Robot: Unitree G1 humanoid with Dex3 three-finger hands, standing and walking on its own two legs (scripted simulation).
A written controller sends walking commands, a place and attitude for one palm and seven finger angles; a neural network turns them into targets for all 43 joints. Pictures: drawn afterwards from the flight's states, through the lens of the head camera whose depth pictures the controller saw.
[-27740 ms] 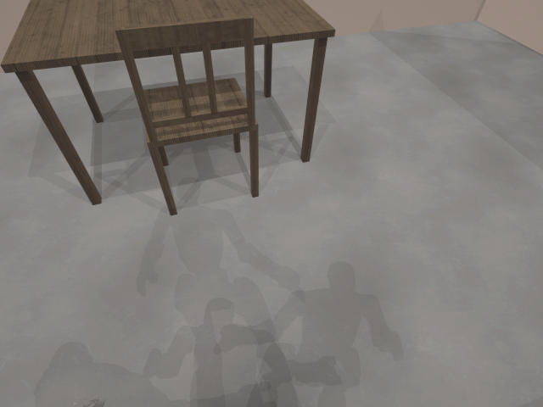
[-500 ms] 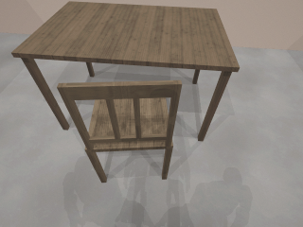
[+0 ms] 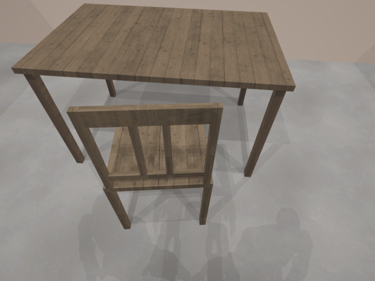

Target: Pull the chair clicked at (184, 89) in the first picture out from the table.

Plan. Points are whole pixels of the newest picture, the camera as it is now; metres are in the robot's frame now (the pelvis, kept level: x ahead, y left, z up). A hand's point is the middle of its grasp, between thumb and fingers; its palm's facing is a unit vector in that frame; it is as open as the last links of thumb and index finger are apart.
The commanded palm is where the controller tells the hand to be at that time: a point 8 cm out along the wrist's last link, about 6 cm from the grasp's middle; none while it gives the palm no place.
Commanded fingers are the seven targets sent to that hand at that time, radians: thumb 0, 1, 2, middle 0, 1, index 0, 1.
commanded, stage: look to check the result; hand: left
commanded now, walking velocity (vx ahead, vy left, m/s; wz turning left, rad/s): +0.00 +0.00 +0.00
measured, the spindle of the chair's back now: (138, 151) +0.52 +0.19 -0.12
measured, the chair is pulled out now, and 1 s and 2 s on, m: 0.19 0.19 0.19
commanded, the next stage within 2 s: take the last steps up to it in 0.10 s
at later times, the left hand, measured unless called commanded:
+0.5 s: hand out of the picture -0.01 +0.15 -0.18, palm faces +0.01 -0.99 -0.17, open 7.4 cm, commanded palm none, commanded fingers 0.00 0.90 0.90 -0.20 -0.30 -0.20 -0.30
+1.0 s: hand out of the picture +0.13 +0.17 -0.19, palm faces +0.07 -0.97 -0.24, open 7.3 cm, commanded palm none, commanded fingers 0.00 0.90 0.90 -0.20 -0.30 -0.20 -0.30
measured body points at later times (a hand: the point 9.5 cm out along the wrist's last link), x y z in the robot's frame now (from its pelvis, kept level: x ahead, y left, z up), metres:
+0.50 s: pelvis +0.02 -0.01 -0.01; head +0.03 -0.01 +0.44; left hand -0.01 +0.20 -0.17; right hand -0.02 -0.22 -0.17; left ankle -0.03 +0.09 -0.75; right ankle -0.01 -0.11 -0.75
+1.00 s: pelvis +0.09 -0.02 -0.03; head +0.12 -0.03 +0.42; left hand +0.13 +0.22 -0.17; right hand +0.02 -0.22 -0.19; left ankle -0.03 +0.09 -0.74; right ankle +0.12 -0.14 -0.75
